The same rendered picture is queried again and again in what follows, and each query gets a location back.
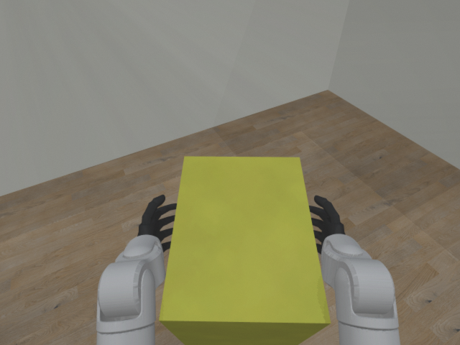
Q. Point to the carton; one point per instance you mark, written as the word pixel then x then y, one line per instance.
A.
pixel 243 267

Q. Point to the robot right forearm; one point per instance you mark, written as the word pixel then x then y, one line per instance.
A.
pixel 364 290

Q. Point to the robot left forearm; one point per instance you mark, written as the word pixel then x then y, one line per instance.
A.
pixel 126 308

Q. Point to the robot left hand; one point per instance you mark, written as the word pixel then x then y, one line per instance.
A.
pixel 150 224

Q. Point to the robot right hand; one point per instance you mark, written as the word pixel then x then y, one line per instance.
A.
pixel 331 222

